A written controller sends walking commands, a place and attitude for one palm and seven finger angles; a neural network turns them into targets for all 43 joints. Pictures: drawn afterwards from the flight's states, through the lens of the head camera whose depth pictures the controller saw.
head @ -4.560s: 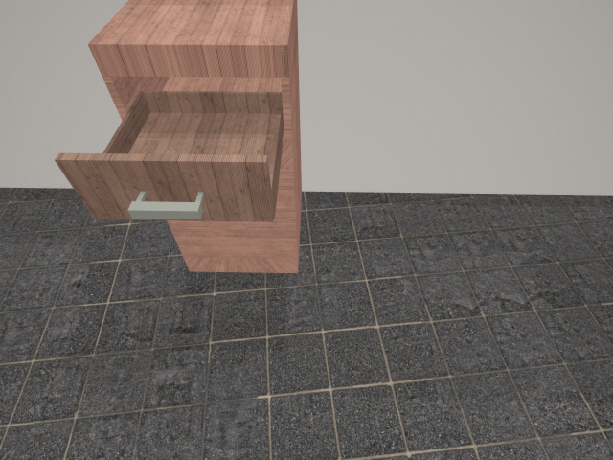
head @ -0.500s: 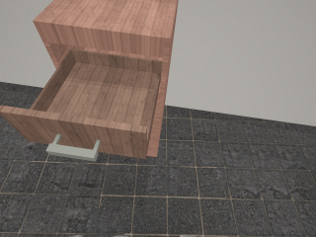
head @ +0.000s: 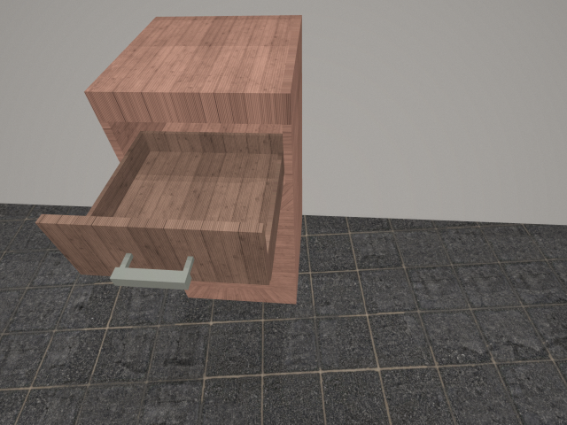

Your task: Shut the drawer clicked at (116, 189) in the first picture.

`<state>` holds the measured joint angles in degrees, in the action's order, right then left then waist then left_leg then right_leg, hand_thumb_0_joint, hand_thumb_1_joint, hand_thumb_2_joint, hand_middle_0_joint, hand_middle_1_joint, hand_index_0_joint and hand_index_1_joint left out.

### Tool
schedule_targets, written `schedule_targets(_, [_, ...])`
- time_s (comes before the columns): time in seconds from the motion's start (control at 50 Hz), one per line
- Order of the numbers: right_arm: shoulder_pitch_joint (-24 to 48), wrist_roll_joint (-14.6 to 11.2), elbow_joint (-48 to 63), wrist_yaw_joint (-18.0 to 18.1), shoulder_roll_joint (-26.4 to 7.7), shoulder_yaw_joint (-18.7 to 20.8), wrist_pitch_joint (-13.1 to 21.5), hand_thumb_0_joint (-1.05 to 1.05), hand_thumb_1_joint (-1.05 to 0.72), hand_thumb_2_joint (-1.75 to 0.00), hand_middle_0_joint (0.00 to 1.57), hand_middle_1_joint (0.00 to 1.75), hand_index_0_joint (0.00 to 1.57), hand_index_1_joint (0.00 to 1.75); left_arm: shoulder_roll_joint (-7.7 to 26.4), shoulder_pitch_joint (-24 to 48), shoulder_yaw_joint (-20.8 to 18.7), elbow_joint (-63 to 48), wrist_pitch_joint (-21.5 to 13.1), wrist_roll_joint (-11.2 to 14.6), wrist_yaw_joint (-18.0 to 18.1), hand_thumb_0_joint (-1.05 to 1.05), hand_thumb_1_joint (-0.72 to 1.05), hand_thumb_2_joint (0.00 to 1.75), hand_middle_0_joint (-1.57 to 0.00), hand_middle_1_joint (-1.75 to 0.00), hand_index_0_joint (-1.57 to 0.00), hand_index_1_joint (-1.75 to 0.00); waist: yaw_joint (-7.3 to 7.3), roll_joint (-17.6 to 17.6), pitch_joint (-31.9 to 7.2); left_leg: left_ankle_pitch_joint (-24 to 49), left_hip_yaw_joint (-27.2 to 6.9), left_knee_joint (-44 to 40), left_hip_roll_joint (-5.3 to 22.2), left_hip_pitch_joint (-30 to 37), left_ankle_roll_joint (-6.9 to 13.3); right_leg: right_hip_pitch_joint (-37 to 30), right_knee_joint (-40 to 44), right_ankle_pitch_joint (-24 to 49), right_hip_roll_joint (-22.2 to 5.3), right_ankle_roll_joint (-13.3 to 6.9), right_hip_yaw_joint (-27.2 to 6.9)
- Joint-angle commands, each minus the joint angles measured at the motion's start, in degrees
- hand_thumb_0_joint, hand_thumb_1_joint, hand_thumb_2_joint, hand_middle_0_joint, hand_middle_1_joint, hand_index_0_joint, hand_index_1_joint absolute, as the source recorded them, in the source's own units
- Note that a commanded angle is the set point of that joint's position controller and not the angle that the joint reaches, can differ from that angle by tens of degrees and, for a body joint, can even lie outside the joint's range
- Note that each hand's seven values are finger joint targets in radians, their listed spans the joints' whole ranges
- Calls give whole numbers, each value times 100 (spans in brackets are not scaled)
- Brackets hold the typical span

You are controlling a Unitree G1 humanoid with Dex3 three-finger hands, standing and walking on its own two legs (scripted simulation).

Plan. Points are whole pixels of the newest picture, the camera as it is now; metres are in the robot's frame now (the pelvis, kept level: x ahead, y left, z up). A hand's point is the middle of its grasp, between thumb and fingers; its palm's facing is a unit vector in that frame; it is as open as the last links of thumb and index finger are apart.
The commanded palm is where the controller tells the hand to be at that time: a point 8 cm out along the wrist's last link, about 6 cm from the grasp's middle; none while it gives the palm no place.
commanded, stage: come to a stop and stand still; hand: left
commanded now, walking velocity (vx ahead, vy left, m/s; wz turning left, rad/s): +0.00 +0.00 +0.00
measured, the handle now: (155, 268) +0.37 +0.25 -0.03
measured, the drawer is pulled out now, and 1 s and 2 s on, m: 0.30 0.30 0.30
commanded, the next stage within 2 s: look again from close up in 0.18 s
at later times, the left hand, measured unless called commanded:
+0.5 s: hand out of the picture +0.02 +0.14 -0.17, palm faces +0.03 -0.98 -0.19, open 7.3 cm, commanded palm none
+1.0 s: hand out of the picture +0.06 +0.14 -0.16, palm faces +0.04 -0.98 -0.21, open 7.3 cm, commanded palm none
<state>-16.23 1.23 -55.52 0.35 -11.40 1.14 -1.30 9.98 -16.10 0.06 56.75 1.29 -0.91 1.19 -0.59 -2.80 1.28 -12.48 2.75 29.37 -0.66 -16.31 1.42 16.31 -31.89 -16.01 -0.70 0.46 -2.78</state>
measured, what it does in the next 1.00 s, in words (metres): shifts its weight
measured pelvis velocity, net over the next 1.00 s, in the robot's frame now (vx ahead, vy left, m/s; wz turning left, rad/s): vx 0.05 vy -0.04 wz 0.01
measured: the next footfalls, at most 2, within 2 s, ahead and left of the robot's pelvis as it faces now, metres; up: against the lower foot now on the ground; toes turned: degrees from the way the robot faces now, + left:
left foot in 1.88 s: +0.12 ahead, +0.17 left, +0.00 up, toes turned +3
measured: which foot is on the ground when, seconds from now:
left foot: down 0.00-1.00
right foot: down 0.00-1.00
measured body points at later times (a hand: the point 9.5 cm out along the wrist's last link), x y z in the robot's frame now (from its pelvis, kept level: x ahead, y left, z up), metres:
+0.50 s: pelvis +0.03 -0.02 +0.01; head +0.04 -0.04 +0.45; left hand +0.02 +0.19 -0.15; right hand +0.02 -0.24 -0.16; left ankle +0.04 +0.11 -0.73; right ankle +0.03 -0.13 -0.73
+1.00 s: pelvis +0.05 -0.04 +0.01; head +0.07 -0.05 +0.46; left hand +0.06 +0.19 -0.15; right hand +0.07 -0.26 -0.16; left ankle +0.04 +0.11 -0.73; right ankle +0.03 -0.13 -0.73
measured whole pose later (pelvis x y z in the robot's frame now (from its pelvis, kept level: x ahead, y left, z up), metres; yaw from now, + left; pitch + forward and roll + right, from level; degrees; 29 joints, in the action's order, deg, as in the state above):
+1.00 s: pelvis +0.05 -0.04 +0.01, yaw +1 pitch -1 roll +1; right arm -14.5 0.4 -63.6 1.5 -9.5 -0.2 0.3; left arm 8.7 -15.6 0.0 62.8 -1.2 -0.4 1.7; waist 0.4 -0.7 2.0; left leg -13.9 0.9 24.6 2.0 -10.2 -2.0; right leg 9.8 -26.5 -16.1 2.0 -2.1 -1.1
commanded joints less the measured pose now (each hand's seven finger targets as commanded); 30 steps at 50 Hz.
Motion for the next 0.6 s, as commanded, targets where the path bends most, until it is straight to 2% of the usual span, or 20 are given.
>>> schedule_targets(0.0, [-187, 14, 196, 44, -510, 77, 190, 0, -90, -90, 20, 30, 20, 30, 695, -159, -137, -226, -165, -4, 31, 0, 90, 90, -20, -30, -20, -30, 24, 409, 183, -1265, -800, -978, 485, -25, 103, 403, 972, -1134, -307, -291, -513])
schedule_targets(0.08, [-310, 7, 10, 46, -461, 48, 194, 0, -90, -90, 20, 30, 20, 30, 688, -227, -126, -99, -177, 0, 25, 0, 90, 90, -20, -30, -20, -30, 21, 281, 299, -1436, -801, -1028, 482, -92, 67, 502, 1118, -1439, -340, -290, -544])
schedule_targets(0.1, [-358, 13, -28, 46, -439, 49, 187, 0, -90, -90, 20, 30, 20, 30, 674, -259, -133, -61, -179, -1, 23, 0, 90, 90, -20, -30, -20, -30, 23, 345, 313, -1411, -781, -1001, 473, -89, 61, 535, 1137, -1477, -341, -293, -553])
schedule_targets(0.12, [-386, 6, -62, 55, -413, 46, 186, 0, -90, -90, 20, 30, 20, 30, 652, -267, -126, -43, -180, -8, 27, 0, 90, 90, -20, -30, -20, -30, 9, 400, 336, -1302, -787, -1021, 493, -40, 60, 541, 1138, -1369, -324, -299, -529])
schedule_targets(0.26, [-532, -26, -340, 87, -303, -23, 265, 0, -90, -90, 20, 30, 20, 30, 498, -376, -72, 205, -246, 23, 36, 0, 90, 90, -20, -30, -20, -30, 39, 216, 271, -814, -748, -1032, 539, 54, 26, 275, 1066, -632, -343, -301, -460])
schedule_targets(0.3, [-541, -32, -393, 99, -278, -37, 288, 0, -90, -90, 20, 30, 20, 30, 464, -420, -64, 276, -268, 35, 38, 0, 90, 90, -20, -30, -20, -30, 46, 185, 150, -509, -683, -962, 524, 176, 17, 157, 1058, -351, -370, -314, -473])
schedule_targets(0.32, [-565, -45, -424, 105, -242, -39, 294, 0, -90, -90, 20, 30, 20, 30, 471, -405, -64, 301, -280, 24, 44, 0, 90, 90, -20, -30, -20, -30, 33, 335, 100, -312, -650, -923, 540, 256, 9, 92, 1058, -198, -363, -310, -457])
schedule_targets(0.4, [-559, -55, -527, 124, -206, -57, 321, 0, -90, -90, 20, 30, 20, 30, 427, -412, -54, 415, -308, 43, 57, 0, 90, 90, -20, -30, -20, -30, 41, 277, 27, 208, -537, -823, 544, 431, -14, -39, 1031, 288, -404, -297, -439])
schedule_targets(0.42, [-538, -63, -549, 130, -201, -54, 323, 0, -90, -90, 20, 30, 20, 30, 427, -417, -48, 421, -311, 30, 62, 0, 90, 90, -20, -30, -20, -30, 43, 363, 49, 335, -541, -796, 566, 479, -11, -57, 1009, 457, -379, -289, -418])
schedule_targets(0.52, [-436, -66, -619, 144, -171, -53, 305, 0, -90, -90, 20, 30, 20, 30, 409, -410, -47, 492, -318, 27, 74, 0, 90, 90, -20, -30, -20, -30, 48, 438, 188, 467, -479, -769, 568, 551, -31, -78, 1051, 729, -395, -281, -419])
schedule_targets(0.58, [-392, -57, -662, 150, -191, -63, 295, 0, -90, -90, 20, 30, 20, 30, 415, -366, -53, 510, -315, 37, 79, 0, 90, 90, -20, -30, -20, -30, 32, 370, 193, 511, -467, -785, 562, 596, -53, -103, 1053, 800, -399, -286, -422])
